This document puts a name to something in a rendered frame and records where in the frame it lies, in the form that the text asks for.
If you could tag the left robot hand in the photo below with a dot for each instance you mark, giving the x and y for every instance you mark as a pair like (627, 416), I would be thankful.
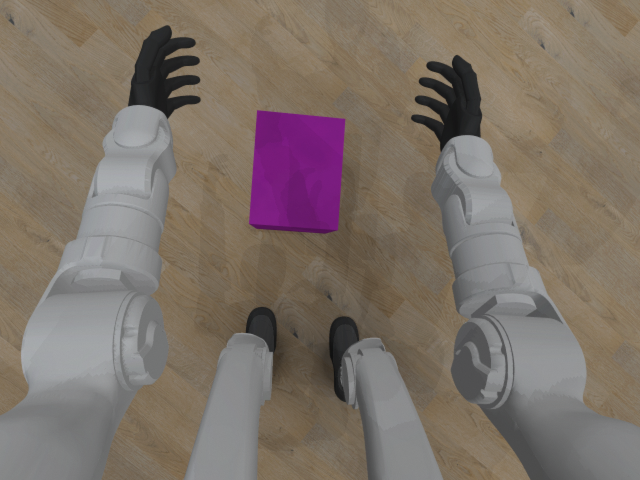
(149, 85)

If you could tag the right robot hand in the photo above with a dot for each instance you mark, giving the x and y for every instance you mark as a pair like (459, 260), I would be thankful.
(462, 115)

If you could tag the robot left upper arm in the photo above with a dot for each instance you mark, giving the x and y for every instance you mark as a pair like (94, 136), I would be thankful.
(85, 357)

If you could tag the robot right forearm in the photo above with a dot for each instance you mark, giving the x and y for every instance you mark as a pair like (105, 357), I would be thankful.
(491, 269)

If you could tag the robot left foot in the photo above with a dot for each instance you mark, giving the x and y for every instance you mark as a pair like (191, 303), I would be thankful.
(262, 323)

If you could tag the robot right upper arm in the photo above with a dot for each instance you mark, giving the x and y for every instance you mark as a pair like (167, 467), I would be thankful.
(528, 375)

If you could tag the carton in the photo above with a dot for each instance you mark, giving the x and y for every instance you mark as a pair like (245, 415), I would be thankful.
(297, 170)

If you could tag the robot right shin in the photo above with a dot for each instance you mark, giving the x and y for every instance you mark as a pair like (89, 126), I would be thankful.
(362, 344)

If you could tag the robot left forearm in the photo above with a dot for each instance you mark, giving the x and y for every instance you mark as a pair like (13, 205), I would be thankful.
(117, 244)

